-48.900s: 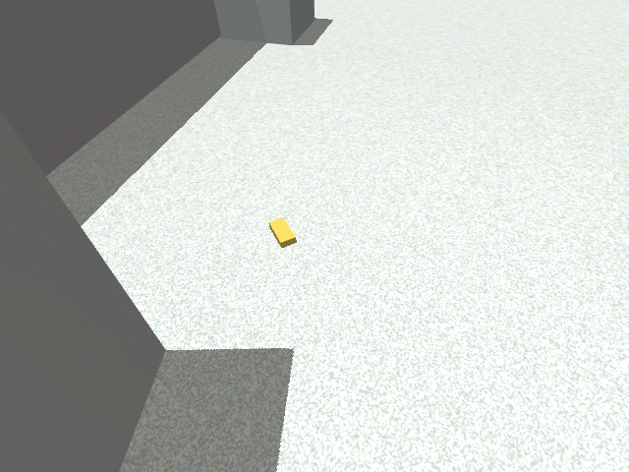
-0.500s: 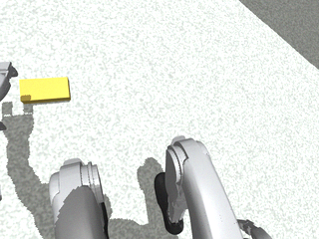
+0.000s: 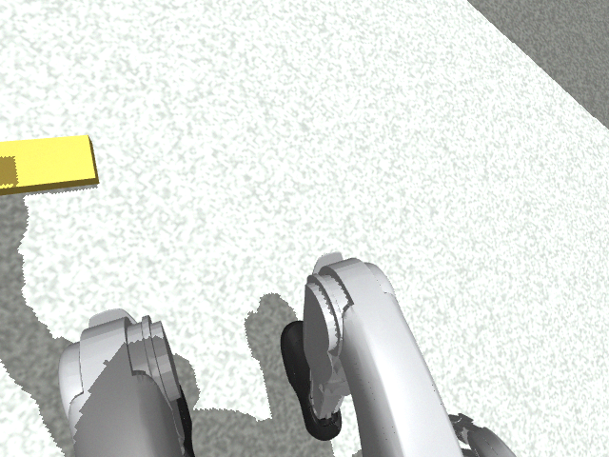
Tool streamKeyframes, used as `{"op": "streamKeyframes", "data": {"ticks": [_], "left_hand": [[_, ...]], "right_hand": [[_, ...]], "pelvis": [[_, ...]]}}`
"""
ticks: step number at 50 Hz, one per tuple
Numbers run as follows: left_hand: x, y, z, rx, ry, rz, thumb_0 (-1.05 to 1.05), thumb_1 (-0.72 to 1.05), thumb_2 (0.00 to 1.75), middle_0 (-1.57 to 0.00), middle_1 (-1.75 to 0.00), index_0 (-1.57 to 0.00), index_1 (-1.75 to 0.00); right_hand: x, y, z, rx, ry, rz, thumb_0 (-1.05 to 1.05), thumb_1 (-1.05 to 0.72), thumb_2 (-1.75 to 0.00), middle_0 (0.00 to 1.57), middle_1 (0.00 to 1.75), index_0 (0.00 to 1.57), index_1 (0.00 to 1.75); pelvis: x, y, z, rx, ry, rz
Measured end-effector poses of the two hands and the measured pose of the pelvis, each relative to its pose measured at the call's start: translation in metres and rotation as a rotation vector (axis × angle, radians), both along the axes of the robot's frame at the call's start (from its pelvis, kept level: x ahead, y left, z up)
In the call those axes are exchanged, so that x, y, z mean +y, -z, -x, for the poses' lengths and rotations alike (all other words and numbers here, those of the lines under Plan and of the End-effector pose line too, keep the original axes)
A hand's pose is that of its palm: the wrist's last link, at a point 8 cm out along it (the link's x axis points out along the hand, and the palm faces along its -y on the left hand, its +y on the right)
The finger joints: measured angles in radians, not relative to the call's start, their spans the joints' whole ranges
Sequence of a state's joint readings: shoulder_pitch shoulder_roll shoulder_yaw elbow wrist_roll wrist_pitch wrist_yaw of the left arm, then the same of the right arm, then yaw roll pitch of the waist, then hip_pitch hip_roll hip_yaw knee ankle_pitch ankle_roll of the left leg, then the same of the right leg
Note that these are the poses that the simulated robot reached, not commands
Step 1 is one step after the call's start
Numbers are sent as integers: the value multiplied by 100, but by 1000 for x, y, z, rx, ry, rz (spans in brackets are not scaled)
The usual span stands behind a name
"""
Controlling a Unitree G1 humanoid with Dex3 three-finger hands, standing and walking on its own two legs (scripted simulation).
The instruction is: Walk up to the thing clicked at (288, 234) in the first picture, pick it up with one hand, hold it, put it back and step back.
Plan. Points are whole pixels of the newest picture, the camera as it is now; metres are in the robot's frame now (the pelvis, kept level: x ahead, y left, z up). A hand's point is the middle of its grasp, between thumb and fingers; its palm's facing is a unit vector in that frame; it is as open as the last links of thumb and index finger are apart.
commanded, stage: rise first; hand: left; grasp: from above
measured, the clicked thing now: (43, 164) +0.55 +0.27 -0.31
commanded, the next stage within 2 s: none
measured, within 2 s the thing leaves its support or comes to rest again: neither
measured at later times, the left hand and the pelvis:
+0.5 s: hand out of the picture +0.49 +0.32 -0.19, palm faces -0.48 -0.05 -0.87, open 14.0 cm; pelvis +0.00 +0.00 +0.00, yaw -1 degrees
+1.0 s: hand out of the picture +0.50 +0.30 -0.20, palm faces -0.48 -0.05 -0.88, open 13.9 cm; pelvis +0.00 +0.00 +0.00, yaw -1 degrees
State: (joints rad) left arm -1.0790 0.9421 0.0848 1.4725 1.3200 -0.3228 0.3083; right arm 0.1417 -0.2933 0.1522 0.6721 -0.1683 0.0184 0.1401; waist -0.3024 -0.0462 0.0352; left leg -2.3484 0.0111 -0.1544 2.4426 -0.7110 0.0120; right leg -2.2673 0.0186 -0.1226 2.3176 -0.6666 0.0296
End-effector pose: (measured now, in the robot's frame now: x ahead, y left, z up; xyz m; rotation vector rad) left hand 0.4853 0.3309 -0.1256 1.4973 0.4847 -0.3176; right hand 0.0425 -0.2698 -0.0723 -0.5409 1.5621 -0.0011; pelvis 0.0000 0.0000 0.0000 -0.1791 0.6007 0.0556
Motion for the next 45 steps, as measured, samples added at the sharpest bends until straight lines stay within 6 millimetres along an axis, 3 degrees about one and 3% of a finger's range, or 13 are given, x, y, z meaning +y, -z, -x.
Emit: {"op": "streamKeyframes", "data": {"ticks": [45], "left_hand": [[-25,16,-17,-11,20,1,0,-50,99,-11,-99,-11,-99]], "right_hand": [[11,-11,24,-10,31,-3,0,-91,-90,21,30,20,30]], "pelvis": [[1,2,4,-11,10,18]]}}
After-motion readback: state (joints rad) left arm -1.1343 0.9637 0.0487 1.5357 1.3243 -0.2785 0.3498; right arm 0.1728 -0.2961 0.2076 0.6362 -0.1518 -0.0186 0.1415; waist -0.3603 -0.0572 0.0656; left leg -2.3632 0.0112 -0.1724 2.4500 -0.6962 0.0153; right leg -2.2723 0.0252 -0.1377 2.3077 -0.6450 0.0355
